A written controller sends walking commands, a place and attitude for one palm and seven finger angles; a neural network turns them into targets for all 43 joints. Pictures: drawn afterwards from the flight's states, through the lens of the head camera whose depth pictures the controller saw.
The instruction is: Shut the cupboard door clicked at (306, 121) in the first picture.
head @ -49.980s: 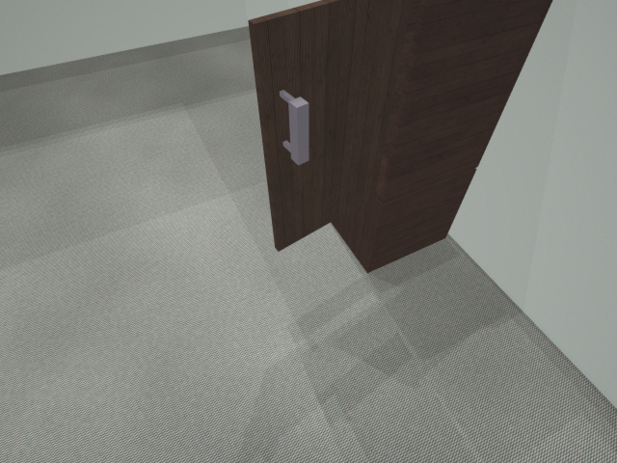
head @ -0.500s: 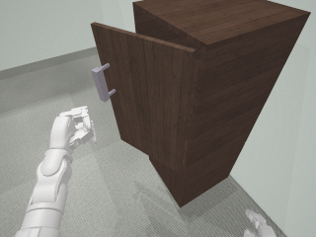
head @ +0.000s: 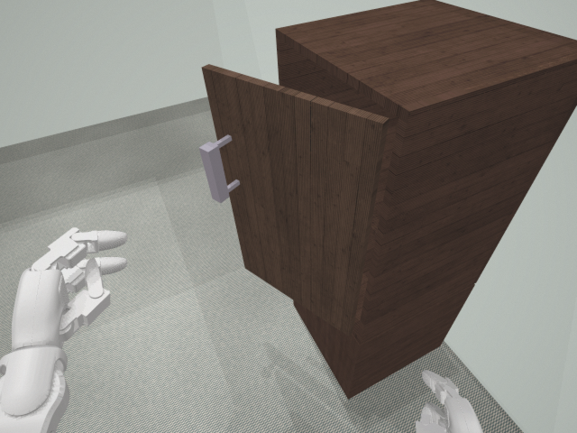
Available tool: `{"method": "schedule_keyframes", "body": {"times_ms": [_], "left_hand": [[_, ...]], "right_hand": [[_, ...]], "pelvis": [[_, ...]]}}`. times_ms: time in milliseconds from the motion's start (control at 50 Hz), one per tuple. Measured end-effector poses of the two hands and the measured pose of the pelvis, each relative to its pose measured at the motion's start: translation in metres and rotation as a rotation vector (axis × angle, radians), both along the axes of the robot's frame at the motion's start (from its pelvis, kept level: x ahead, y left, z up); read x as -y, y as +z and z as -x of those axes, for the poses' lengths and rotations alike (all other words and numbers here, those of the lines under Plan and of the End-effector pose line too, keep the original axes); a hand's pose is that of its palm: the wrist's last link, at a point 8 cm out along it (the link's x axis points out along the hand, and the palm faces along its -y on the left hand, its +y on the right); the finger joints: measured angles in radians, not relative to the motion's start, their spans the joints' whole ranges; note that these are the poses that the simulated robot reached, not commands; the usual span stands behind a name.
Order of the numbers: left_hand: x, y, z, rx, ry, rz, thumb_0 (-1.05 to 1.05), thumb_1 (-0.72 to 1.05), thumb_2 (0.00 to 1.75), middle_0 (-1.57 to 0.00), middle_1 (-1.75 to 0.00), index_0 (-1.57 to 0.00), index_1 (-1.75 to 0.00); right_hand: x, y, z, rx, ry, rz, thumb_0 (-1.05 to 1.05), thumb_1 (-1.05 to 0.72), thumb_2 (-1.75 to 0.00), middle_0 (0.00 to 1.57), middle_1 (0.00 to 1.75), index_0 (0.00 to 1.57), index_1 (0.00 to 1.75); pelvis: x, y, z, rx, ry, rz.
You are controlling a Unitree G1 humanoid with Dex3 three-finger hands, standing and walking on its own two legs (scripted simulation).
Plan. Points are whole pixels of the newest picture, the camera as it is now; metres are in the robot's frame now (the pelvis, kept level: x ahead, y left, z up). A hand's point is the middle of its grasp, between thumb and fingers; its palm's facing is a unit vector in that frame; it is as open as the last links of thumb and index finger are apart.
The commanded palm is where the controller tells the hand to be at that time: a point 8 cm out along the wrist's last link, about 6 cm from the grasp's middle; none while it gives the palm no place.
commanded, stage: draw the hand back to the body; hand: left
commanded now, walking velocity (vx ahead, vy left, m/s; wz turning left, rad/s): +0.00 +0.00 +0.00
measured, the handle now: (223, 168) +0.59 +0.20 +0.05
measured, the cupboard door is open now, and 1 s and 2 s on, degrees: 26 26 26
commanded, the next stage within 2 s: step back with the hand held close in 0.54 s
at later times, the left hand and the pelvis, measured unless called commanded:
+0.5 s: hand (76, 318) +0.19 +0.25 +0.15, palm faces +0.44 -0.81 -0.39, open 7.4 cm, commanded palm +0.14 +0.29 +0.17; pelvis +0.00 -0.01 +0.00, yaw +0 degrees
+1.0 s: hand (65, 321) +0.19 +0.26 +0.15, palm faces +0.36 -0.79 -0.49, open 7.4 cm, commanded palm +0.13 +0.30 +0.17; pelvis -0.02 +0.00 +0.00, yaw -1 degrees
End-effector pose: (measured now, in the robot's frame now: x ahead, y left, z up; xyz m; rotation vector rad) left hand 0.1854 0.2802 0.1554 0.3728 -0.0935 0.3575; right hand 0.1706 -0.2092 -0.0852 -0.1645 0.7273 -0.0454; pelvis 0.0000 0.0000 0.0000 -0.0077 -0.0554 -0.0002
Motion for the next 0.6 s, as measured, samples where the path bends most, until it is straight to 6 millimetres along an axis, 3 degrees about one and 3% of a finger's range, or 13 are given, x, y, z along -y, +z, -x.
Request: {"method": "schedule_keyframes", "body": {"times_ms": [260, 440, 600], "left_hand": [[-0.02, 0.024, 0.045, 0.019, 0.113, -0.12, 0.02, 0.89, 0.9, -0.32, -0.42, -0.32, -0.43], [-0.01, 0.01, 0.041, 0.002, 0.114, -0.057, 0.02, 0.89, 0.9, -0.23, -0.32, -0.23, -0.33], [-0.003, 0.021, 0.039, 0.042, 0.084, -0.089, 0.02, 0.89, 0.9, -0.22, -0.3, -0.21, -0.31]], "right_hand": [[0.015, 0.001, -0.006, 0.017, -0.012, 0.028, 0.01, -0.91, -0.9, 0.2, 0.3, 0.2, 0.3], [0.018, 0.004, -0.009, 0.036, -0.004, 0.035, 0.01, -0.91, -0.9, 0.2, 0.3, 0.2, 0.3], [0.021, 0.006, -0.007, 0.054, -0.015, 0.027, 0.01, -0.91, -0.9, 0.2, 0.3, 0.21, 0.3]], "pelvis": [[0.002, -0.001, -0.005, -0.002, 0.008, 0.002], [0.008, -0.001, -0.001, -0.004, 0.011, -0.003], [0.012, -0.001, -0.002, 0.007, 0.004, -0.002]]}}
